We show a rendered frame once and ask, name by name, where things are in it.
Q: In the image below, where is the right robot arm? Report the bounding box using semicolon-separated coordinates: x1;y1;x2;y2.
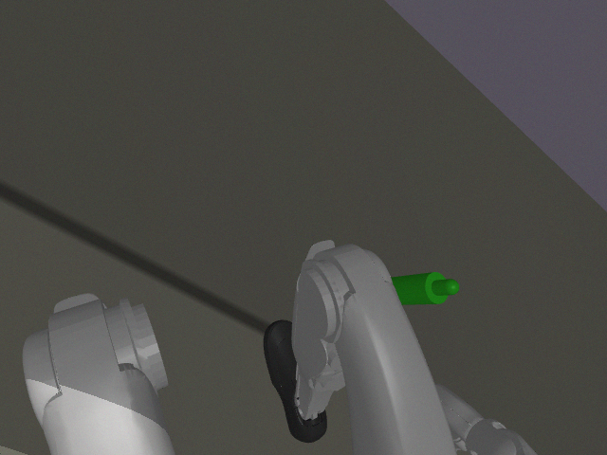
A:
465;418;538;455

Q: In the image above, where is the right robot foot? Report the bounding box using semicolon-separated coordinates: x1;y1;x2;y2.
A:
264;320;327;443

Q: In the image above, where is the right robot hand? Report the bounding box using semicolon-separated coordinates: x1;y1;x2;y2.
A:
435;384;485;451

